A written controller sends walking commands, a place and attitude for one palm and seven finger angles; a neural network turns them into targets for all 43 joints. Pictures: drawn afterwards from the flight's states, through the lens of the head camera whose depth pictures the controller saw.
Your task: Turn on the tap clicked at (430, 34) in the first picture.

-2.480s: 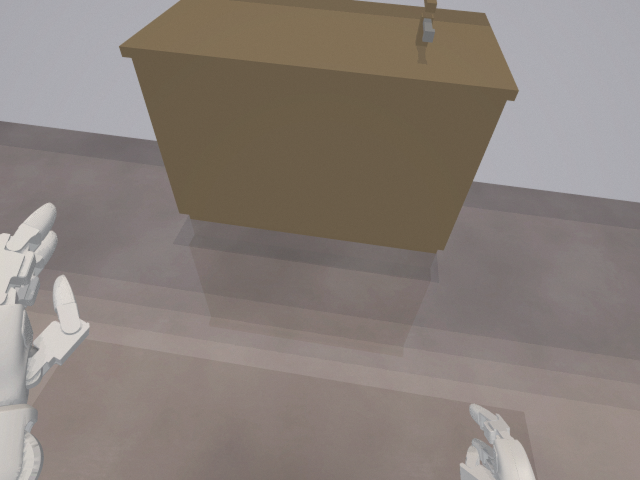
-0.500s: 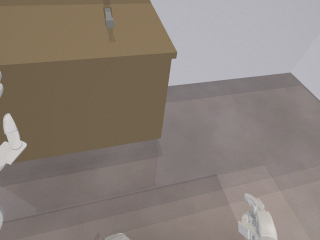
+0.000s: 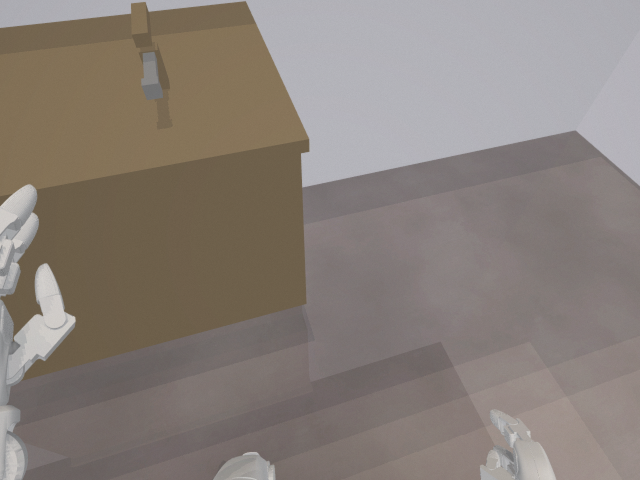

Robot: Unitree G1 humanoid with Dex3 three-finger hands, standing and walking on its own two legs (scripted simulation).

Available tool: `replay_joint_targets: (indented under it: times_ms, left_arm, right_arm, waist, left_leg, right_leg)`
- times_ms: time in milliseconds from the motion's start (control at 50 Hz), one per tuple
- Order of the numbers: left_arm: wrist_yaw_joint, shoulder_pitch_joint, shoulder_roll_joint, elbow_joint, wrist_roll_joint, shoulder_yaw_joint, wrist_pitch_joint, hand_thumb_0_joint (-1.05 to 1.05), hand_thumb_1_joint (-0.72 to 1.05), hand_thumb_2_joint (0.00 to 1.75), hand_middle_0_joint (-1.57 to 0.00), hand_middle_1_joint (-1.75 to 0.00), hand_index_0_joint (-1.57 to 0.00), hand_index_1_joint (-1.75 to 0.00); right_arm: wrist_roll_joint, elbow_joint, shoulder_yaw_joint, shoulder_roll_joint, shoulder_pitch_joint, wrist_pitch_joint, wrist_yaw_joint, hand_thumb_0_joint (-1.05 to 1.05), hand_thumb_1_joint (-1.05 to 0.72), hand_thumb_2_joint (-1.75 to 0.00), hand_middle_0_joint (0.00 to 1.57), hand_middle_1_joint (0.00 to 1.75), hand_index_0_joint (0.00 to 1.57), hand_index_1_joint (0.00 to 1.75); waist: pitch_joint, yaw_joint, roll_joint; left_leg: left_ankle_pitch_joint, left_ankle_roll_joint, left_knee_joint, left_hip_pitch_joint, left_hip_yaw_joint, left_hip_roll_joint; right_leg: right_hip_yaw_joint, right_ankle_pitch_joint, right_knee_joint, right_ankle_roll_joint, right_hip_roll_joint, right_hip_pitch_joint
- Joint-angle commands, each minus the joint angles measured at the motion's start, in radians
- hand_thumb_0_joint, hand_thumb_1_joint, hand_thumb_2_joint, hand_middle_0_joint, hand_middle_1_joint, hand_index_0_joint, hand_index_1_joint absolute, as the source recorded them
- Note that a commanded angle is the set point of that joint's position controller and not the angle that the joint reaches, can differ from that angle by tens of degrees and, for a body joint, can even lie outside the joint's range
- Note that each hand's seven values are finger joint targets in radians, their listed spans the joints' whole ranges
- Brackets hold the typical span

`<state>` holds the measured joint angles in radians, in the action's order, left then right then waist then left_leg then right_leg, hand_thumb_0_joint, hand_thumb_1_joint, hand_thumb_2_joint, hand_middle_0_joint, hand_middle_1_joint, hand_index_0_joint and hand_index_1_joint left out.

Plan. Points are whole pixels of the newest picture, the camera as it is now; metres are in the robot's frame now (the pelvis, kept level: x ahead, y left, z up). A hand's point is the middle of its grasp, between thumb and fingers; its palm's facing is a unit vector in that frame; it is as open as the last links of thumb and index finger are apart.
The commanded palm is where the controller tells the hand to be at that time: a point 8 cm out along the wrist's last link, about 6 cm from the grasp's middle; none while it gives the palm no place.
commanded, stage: take the last steps up to it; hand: left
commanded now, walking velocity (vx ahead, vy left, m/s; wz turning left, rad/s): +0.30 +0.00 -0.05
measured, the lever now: (152, 88) +0.71 +0.34 +0.09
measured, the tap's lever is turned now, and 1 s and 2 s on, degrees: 0 0 0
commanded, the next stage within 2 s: come to a stop and stand still in 0.94 s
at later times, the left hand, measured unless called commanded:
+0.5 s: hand (147, 210) +0.34 +0.20 +0.17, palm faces +0.39 -0.79 -0.48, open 7.4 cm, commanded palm +0.29 +0.24 +0.18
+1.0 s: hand (183, 140) +0.45 +0.19 +0.18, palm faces +0.36 -0.84 -0.40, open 7.4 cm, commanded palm +0.39 +0.24 +0.18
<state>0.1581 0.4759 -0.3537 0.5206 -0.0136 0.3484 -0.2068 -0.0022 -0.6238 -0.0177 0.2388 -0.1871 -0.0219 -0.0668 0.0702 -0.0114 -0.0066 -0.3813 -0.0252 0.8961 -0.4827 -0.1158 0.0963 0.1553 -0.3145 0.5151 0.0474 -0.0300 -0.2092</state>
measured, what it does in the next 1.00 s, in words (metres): walks ahead: left foot, then right foot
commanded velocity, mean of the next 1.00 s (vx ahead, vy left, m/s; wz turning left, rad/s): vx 0.24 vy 0.02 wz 0.01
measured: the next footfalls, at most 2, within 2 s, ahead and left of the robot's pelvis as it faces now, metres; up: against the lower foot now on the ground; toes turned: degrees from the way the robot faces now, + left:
left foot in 0.10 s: +0.14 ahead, +0.12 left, +0.00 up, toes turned +9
right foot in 0.46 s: +0.19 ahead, -0.15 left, +0.00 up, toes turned -12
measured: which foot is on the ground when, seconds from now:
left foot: up 0.00-0.08, down 0.10-0.46, up 0.48-0.76, down 0.78-1.00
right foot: down 0.00-0.12, up 0.14-0.44, down 0.46-0.80, up 0.82-1.00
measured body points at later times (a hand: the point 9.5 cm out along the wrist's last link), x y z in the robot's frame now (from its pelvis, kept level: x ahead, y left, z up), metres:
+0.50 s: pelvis +0.12 -0.03 -0.01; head +0.14 -0.05 +0.43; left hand +0.32 +0.24 +0.20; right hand +0.26 -0.24 -0.12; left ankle +0.10 +0.11 -0.73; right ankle +0.16 -0.14 -0.74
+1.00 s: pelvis +0.22 -0.04 +0.00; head +0.24 -0.04 +0.45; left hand +0.43 +0.23 +0.20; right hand +0.39 -0.26 -0.09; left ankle +0.25 +0.08 -0.74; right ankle +0.22 -0.16 -0.71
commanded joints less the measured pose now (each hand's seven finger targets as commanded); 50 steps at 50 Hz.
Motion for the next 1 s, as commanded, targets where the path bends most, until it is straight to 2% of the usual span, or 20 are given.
replay_joint_targets:
  times_ms: [0,60,100,120,160,240,400,420,440,460,500,540,580,720,740,780,800,840,900,980]
  left_arm:
    - [0.040,-0.033,-0.196,0.266,-0.016,0.159,-0.074,0.00,0.90,0.90,-0.20,-0.30,-0.20,-0.30]
    - [0.042,-0.070,-0.199,0.251,-0.018,0.150,-0.079,0.00,0.90,0.90,-0.20,-0.30,-0.20,-0.30]
    - [0.031,-0.128,-0.184,0.228,-0.030,0.126,-0.096,0.00,0.90,0.90,-0.20,-0.30,-0.20,-0.30]
    - [0.030,-0.136,-0.232,0.202,-0.024,0.157,-0.099,0.00,0.90,0.90,-0.20,-0.30,-0.20,-0.30]
    - [0.014,-0.131,-0.200,0.204,-0.018,0.137,-0.097,0.00,0.90,0.90,-0.20,-0.30,-0.20,-0.30]
    - [0.002,-0.022,-0.154,0.257,-0.014,0.120,-0.082,0.00,0.90,0.90,-0.20,-0.30,-0.20,-0.30]
    - [0.010,-0.099,-0.155,0.129,-0.009,0.115,-0.049,0.00,0.90,0.90,-0.20,-0.30,-0.20,-0.30]
    - [0.011,-0.129,-0.163,0.126,-0.003,0.110,-0.047,0.00,0.90,0.90,-0.20,-0.30,-0.20,-0.30]
    - [0.016,-0.136,-0.207,0.118,0.006,0.134,-0.046,0.00,0.90,0.90,-0.20,-0.30,-0.20,-0.30]
    - [0.022,-0.151,-0.244,0.123,-0.003,0.169,-0.040,0.00,0.90,0.90,-0.20,-0.30,-0.20,-0.30]
    - [0.009,-0.182,-0.229,0.159,-0.009,0.147,-0.050,0.00,0.90,0.90,-0.20,-0.30,-0.20,-0.30]
    - [0.011,-0.113,-0.209,0.160,-0.001,0.152,-0.069,0.00,0.90,0.90,-0.20,-0.30,-0.20,-0.30]
    - [0.017,-0.085,-0.199,0.189,0.000,0.151,-0.079,0.00,0.90,0.90,-0.20,-0.30,-0.20,-0.30]
    - [0.042,-0.066,-0.183,0.243,-0.013,0.143,-0.080,0.00,0.90,0.90,-0.20,-0.30,-0.20,-0.30]
    - [0.041,-0.085,-0.184,0.235,-0.013,0.141,-0.083,0.00,0.90,0.90,-0.20,-0.30,-0.20,-0.30]
    - [0.032,-0.097,-0.175,0.175,-0.020,0.138,-0.093,0.00,0.90,0.90,-0.20,-0.30,-0.20,-0.30]
    - [0.023,-0.115,-0.196,0.166,-0.018,0.143,-0.097,0.00,0.90,0.90,-0.20,-0.30,-0.20,-0.30]
    - [0.012,-0.110,-0.177,0.188,-0.010,0.117,-0.096,0.00,0.90,0.90,-0.20,-0.30,-0.20,-0.30]
    - [0.006,-0.056,-0.151,0.248,-0.015,0.100,-0.078,0.00,0.90,0.90,-0.20,-0.30,-0.20,-0.30]
    - [0.018,-0.037,-0.163,0.213,-0.015,0.120,-0.061,0.00,0.90,0.90,-0.20,-0.30,-0.20,-0.30]
  right_arm:
    - [0.004,0.195,-0.019,0.036,0.065,-0.065,-0.001,0.00,-0.90,-0.90,0.20,0.30,0.20,0.30]
    - [0.002,0.201,-0.043,0.066,0.024,-0.069,-0.018,0.00,-0.90,-0.90,0.20,0.30,0.20,0.30]
    - [-0.004,0.211,-0.045,0.095,0.041,-0.073,-0.014,0.00,-0.90,-0.90,0.20,0.30,0.20,0.30]
    - [0.010,0.205,-0.022,0.067,0.059,-0.087,-0.012,0.00,-0.90,-0.90,0.20,0.30,0.20,0.30]
    - [-0.005,0.178,-0.037,0.072,0.056,-0.093,0.000,0.00,-0.90,-0.90,0.20,0.30,0.20,0.30]
    - [-0.001,0.174,-0.040,0.076,0.039,-0.110,0.013,0.00,-0.90,-0.90,0.20,0.30,0.20,0.30]
    - [-0.007,0.163,-0.024,0.061,0.050,-0.112,-0.009,0.00,-0.90,-0.90,0.20,0.30,0.20,0.30]
    - [-0.006,0.158,-0.023,0.054,0.044,-0.108,-0.009,0.00,-0.90,-0.90,0.20,0.30,0.20,0.30]
    - [-0.007,0.160,-0.018,0.028,0.040,-0.101,-0.008,0.00,-0.90,-0.90,0.20,0.30,0.20,0.30]
    - [-0.002,0.173,-0.009,0.029,0.085,-0.110,-0.005,0.00,-0.90,-0.90,0.20,0.30,0.20,0.30]
    - [-0.005,0.146,-0.021,0.058,0.086,-0.110,0.008,0.00,-0.90,-0.90,0.20,0.30,0.20,0.30]
    - [-0.003,0.119,-0.010,0.049,0.087,-0.088,0.008,0.00,-0.90,-0.90,0.20,0.30,0.20,0.30]
    - [-0.002,0.129,-0.015,0.049,0.092,-0.076,0.005,0.00,-0.90,-0.90,0.20,0.30,0.20,0.30]
    - [0.005,0.180,-0.035,0.050,0.041,-0.079,-0.012,0.00,-0.90,-0.90,0.20,0.30,0.20,0.30]
    - [0.000,0.186,-0.046,0.071,0.037,-0.078,-0.019,0.00,-0.90,-0.90,0.20,0.30,0.20,0.30]
    - [-0.006,0.187,-0.045,0.085,0.035,-0.078,-0.016,0.00,-0.90,-0.90,0.20,0.30,0.20,0.30]
    - [0.006,0.185,-0.036,0.074,0.053,-0.089,-0.017,0.00,-0.90,-0.90,0.20,0.30,0.20,0.30]
    - [-0.006,0.164,-0.044,0.078,0.049,-0.096,-0.005,0.00,-0.90,-0.90,0.20,0.30,0.20,0.30]
    - [-0.007,0.168,-0.041,0.086,0.043,-0.109,0.009,0.00,-0.90,-0.90,0.20,0.30,0.20,0.30]
    - [-0.010,0.165,-0.028,0.076,0.041,-0.111,0.005,0.00,-0.90,-0.90,0.20,0.30,0.20,0.30]
  waist:
    - [-0.213,0.025,-0.077]
    - [-0.228,-0.009,0.037]
    - [-0.219,-0.009,0.382]
    - [-0.167,-0.015,0.332]
    - [-0.111,-0.008,0.181]
    - [-0.158,0.011,0.237]
    - [-0.149,0.011,0.154]
    - [-0.146,0.012,0.060]
    - [-0.161,0.015,-0.177]
    - [-0.165,0.044,-0.336]
    - [-0.135,0.023,-0.241]
    - [-0.132,0.013,-0.124]
    - [-0.158,0.007,-0.129]
    - [-0.197,0.008,-0.042]
    - [-0.192,0.002,0.057]
    - [-0.179,-0.003,0.335]
    - [-0.145,-0.003,0.349]
    - [-0.134,0.003,0.219]
    - [-0.173,0.010,0.254]
    - [-0.188,0.011,0.217]
  left_leg:
    - [0.108,0.010,-0.292,0.084,-0.068,-0.025]
    - [0.238,0.046,-0.451,0.408,-0.043,-0.008]
    - [0.243,0.208,-0.585,0.551,0.485,0.331]
    - [0.123,0.262,-0.650,0.460,0.617,0.394]
    - [0.129,0.268,-0.625,0.421,0.474,0.352]
    - [0.220,0.180,-0.607,0.320,0.162,0.234]
    - [0.014,0.106,-0.430,0.195,0.005,0.174]
    - [-0.044,0.084,-0.283,0.115,-0.017,0.125]
    - [-0.119,0.050,-0.006,-0.041,-0.079,0.020]
    - [-0.232,0.026,0.236,-0.202,-0.009,-0.054]
    - [-0.122,0.010,0.370,-0.230,0.122,-0.006]
    - [-0.036,-0.004,0.316,-0.190,0.111,0.025]
    - [-0.010,-0.002,0.132,-0.105,0.076,0.026]
    - [0.197,0.019,-0.425,0.289,-0.061,-0.048]
    - [0.200,0.046,-0.462,0.362,0.006,-0.002]
    - [0.279,0.208,-0.589,0.447,0.450,0.283]
    - [0.244,0.263,-0.622,0.408,0.565,0.342]
    - [0.336,0.262,-0.559,0.405,0.420,0.299]
    - [0.413,0.185,-0.521,0.328,0.190,0.196]
    - [0.271,0.123,-0.437,0.241,0.110,0.151]
  right_leg:
    - [-0.185,0.451,-0.100,0.114,-0.224,0.198]
    - [-0.143,0.316,0.120,0.036,-0.141,0.004]
    - [-0.078,-0.317,0.523,-0.037,0.024,-0.326]
    - [-0.158,-0.298,0.665,-0.034,0.008,-0.389]
    - [-0.180,-0.205,0.693,-0.046,-0.048,-0.477]
    - [-0.073,-0.067,0.462,-0.066,-0.054,-0.313]
    - [0.054,0.028,0.007,-0.077,0.010,0.032]
    - [-0.031,-0.002,-0.066,-0.049,-0.036,0.103]
    - [-0.344,-0.015,-0.168,0.041,-0.217,0.176]
    - [-0.634,0.030,-0.253,0.143,-0.382,0.214]
    - [-0.644,-0.052,-0.268,0.179,-0.394,0.166]
    - [-0.376,0.184,-0.221,0.146,-0.338,0.138]
    - [-0.239,0.400,-0.179,0.118,-0.303,0.129]
    - [-0.133,0.169,-0.027,0.042,-0.191,0.050]
    - [-0.120,0.112,0.072,0.013,-0.154,-0.027]
    - [-0.053,-0.306,0.421,-0.055,0.008,-0.293]
    - [-0.112,-0.319,0.550,-0.052,-0.010,-0.353]
    - [-0.137,-0.245,0.517,-0.060,-0.046,-0.385]
    - [-0.052,-0.136,0.313,-0.067,-0.020,-0.214]
    - [0.017,-0.013,0.012,-0.073,0.021,0.000]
